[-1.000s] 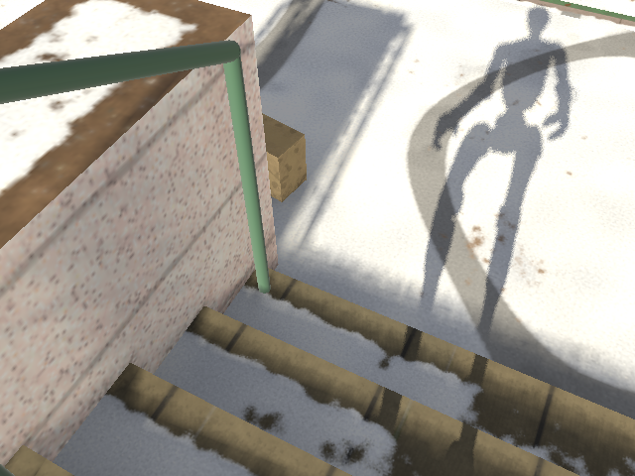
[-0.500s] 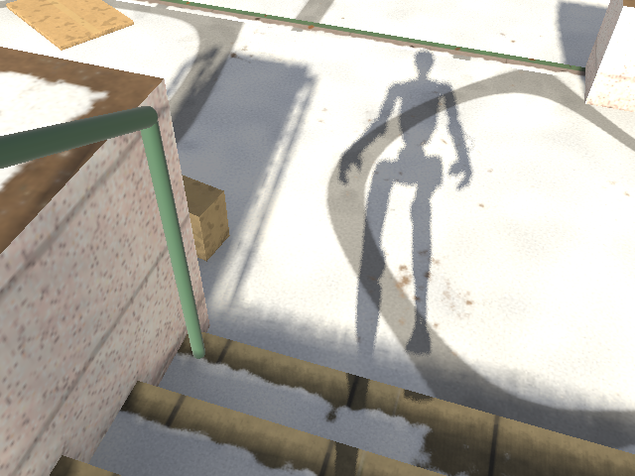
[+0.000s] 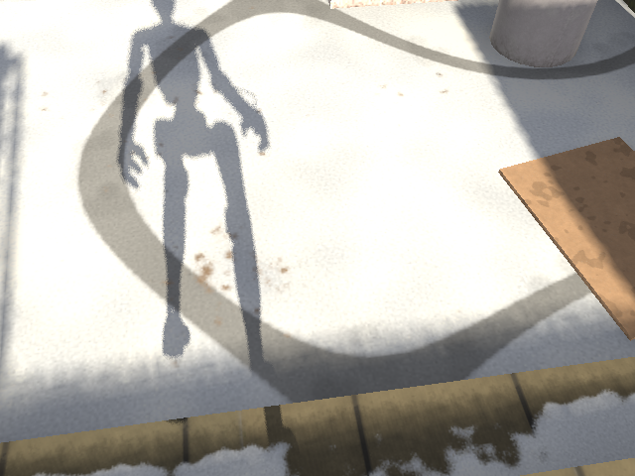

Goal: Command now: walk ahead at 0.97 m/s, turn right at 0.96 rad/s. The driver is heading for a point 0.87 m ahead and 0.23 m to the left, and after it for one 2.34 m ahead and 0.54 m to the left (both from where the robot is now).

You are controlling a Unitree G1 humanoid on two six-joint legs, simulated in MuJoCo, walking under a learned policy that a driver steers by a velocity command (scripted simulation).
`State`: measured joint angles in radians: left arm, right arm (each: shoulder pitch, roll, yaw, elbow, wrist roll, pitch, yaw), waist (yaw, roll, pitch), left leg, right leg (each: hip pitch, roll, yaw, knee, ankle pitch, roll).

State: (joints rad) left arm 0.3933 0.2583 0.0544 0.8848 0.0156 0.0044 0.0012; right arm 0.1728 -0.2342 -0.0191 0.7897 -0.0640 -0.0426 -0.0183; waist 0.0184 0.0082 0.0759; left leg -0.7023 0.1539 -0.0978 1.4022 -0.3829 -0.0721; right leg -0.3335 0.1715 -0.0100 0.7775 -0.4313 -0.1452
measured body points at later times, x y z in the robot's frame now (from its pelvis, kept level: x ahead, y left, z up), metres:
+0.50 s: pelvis +0.39 +0.04 -0.16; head +0.39 +0.05 +0.29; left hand +0.67 +0.19 -0.23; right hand +0.18 -0.15 -0.28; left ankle +0.29 +0.16 -0.85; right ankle +0.51 -0.13 -0.82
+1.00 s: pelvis +0.81 -0.01 -0.33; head +0.83 +0.00 +0.12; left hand +0.62 +0.22 -0.46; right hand +1.11 -0.21 -0.40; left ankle +0.98 +0.12 -1.01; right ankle +0.63 -0.15 -0.99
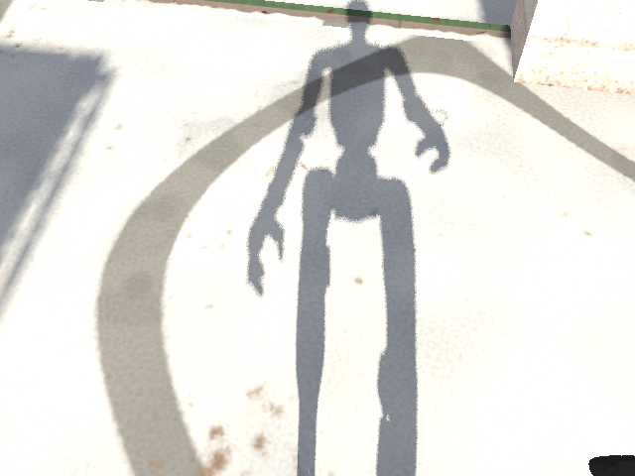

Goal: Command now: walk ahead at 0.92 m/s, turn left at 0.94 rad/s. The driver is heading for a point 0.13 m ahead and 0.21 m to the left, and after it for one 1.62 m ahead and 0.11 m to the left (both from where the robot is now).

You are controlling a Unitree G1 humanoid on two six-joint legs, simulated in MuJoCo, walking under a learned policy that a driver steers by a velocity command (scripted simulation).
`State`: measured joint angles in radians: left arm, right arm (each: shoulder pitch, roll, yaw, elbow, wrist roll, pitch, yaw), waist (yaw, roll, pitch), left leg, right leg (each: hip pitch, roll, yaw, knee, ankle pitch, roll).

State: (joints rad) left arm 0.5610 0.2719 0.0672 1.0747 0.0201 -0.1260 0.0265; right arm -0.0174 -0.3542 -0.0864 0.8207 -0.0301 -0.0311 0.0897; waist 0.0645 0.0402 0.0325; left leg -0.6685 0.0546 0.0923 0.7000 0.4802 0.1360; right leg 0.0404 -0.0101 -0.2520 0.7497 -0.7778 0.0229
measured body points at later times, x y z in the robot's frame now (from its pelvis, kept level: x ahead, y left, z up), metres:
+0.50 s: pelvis +0.32 -0.04 -0.09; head +0.36 -0.03 +0.35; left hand +0.35 +0.27 -0.19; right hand +0.54 -0.25 -0.22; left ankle +0.22 +0.01 -0.74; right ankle +0.50 -0.09 -0.81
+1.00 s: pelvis +0.34 -0.05 -0.07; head +0.37 -0.03 +0.38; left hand +0.34 +0.24 -0.20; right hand +0.55 -0.25 -0.18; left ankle +0.31 +0.05 -0.81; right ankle +0.37 -0.16 -0.76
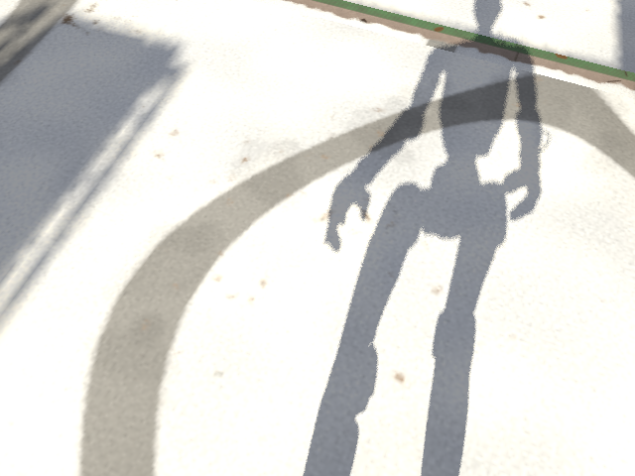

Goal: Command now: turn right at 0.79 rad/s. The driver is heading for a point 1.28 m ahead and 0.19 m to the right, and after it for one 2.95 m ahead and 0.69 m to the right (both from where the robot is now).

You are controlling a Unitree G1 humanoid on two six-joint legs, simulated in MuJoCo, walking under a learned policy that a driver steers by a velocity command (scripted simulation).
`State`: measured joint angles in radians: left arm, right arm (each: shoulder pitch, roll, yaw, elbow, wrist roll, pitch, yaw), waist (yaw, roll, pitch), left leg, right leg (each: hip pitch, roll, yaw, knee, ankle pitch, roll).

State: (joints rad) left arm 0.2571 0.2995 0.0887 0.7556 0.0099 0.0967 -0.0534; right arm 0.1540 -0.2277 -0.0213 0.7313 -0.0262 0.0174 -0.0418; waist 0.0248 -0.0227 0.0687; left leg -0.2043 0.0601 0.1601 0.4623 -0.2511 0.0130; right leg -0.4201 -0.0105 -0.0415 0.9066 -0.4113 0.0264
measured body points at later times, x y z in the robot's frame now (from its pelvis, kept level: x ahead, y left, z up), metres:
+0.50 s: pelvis +0.03 -0.05 +0.01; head +0.04 -0.07 +0.45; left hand +0.23 +0.19 -0.10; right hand +0.05 -0.37 -0.10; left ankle +0.14 +0.07 -0.70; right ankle -0.02 -0.11 -0.74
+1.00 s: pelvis +0.25 -0.15 -0.01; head +0.30 -0.15 +0.44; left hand +0.59 -0.08 -0.07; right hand +0.05 -0.36 -0.12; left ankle +0.16 +0.03 -0.74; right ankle +0.30 -0.32 -0.73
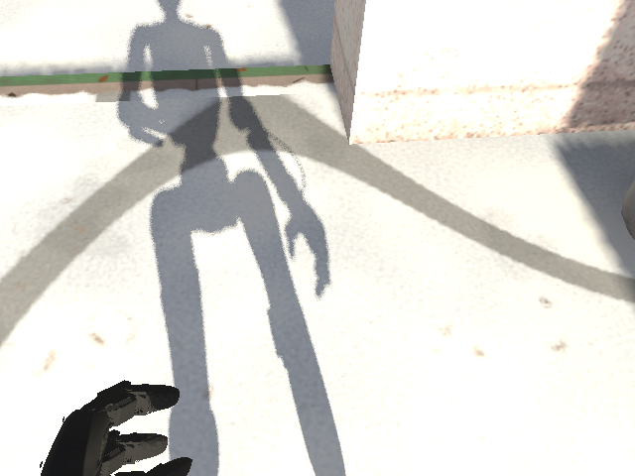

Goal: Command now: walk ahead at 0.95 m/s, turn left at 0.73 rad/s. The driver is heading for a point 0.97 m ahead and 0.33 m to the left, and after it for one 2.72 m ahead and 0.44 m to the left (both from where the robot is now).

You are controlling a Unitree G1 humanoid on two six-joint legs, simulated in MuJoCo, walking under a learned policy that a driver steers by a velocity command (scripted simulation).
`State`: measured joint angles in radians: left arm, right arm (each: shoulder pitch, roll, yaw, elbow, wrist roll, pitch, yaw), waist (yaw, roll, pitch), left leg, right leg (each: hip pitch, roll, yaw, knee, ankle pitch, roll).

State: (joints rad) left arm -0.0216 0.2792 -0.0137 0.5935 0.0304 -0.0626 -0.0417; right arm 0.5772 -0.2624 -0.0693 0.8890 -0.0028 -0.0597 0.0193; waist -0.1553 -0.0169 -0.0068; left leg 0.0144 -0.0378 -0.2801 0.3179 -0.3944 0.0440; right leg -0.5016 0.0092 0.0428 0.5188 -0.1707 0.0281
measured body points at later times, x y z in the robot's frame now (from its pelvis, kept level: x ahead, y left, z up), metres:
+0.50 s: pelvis +0.40 +0.07 -0.04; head +0.43 +0.08 +0.40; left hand +0.24 +0.29 -0.17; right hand +0.71 -0.06 -0.11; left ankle +0.49 +0.12 -0.74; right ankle +0.17 -0.15 -0.63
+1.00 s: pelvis +0.81 +0.26 -0.01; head +0.83 +0.29 +0.44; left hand +0.68 +0.54 -0.11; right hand +1.10 +0.14 -0.12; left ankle +0.63 +0.21 -0.62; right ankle +0.93 +0.22 -0.73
